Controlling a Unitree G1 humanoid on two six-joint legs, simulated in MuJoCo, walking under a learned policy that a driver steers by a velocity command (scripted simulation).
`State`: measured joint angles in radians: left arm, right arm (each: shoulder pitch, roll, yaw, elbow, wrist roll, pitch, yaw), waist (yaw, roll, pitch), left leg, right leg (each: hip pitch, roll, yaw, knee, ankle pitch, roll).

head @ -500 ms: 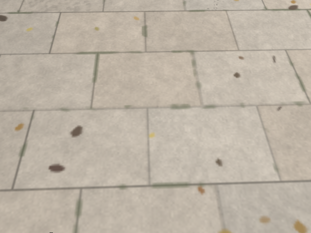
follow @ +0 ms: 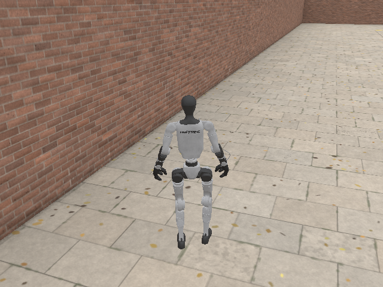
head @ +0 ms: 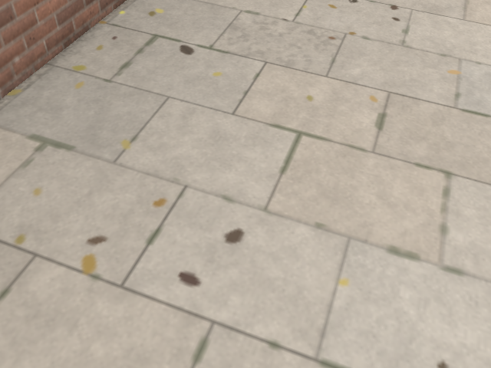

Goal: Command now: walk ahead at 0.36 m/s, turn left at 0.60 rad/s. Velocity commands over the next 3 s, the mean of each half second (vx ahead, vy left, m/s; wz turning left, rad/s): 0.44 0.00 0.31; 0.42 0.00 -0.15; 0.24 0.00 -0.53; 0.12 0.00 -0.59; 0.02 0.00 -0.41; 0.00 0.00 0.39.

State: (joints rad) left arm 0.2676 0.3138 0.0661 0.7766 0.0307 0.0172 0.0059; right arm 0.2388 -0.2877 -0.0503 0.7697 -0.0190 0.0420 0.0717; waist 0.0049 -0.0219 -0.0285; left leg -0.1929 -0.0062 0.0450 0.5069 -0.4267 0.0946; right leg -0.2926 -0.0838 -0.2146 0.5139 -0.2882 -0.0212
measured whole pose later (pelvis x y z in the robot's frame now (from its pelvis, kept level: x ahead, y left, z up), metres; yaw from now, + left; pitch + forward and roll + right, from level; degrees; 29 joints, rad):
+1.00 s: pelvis +0.48 +0.07 -0.01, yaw +0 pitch +1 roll -2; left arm 0.39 0.24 0.05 0.91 -0.02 -0.04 0.02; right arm 0.03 -0.23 0.00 0.77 -0.04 -0.08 0.00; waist 0.09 0.00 0.09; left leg -0.47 0.02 0.04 0.57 -0.12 0.05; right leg -0.21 0.07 0.05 0.91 -0.53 -0.05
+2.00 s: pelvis +0.69 +0.00 +0.00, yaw -37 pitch +0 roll -1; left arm 0.23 0.33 0.08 0.75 0.02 0.06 -0.01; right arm 0.14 -0.25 -0.02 0.70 -0.02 0.01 -0.04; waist 0.02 -0.05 0.10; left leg -0.32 0.01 0.08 0.48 -0.15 0.05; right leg -0.40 0.08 0.06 1.14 -0.49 0.01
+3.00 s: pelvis +0.67 +0.00 +0.01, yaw -30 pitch +0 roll -1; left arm 0.15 0.30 0.06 0.77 0.02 0.06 0.01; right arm 0.25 -0.30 -0.07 0.75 0.00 0.05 0.00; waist -0.01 -0.02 0.07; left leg -0.20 -0.08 -0.11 0.43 -0.23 0.07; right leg -0.45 0.01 0.04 0.91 -0.39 0.05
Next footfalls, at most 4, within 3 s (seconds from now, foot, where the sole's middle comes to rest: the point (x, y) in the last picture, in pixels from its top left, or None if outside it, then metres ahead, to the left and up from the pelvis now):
0.46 right None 0.37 -0.06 -0.77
0.94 left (186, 334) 0.63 0.17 -0.77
1.42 right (263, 362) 0.56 -0.05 -0.77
1.84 left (239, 276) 0.83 0.02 -0.77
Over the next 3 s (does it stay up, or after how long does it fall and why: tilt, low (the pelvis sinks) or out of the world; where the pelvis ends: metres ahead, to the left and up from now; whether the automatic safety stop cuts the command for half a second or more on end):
stays up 0.67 0.00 0.01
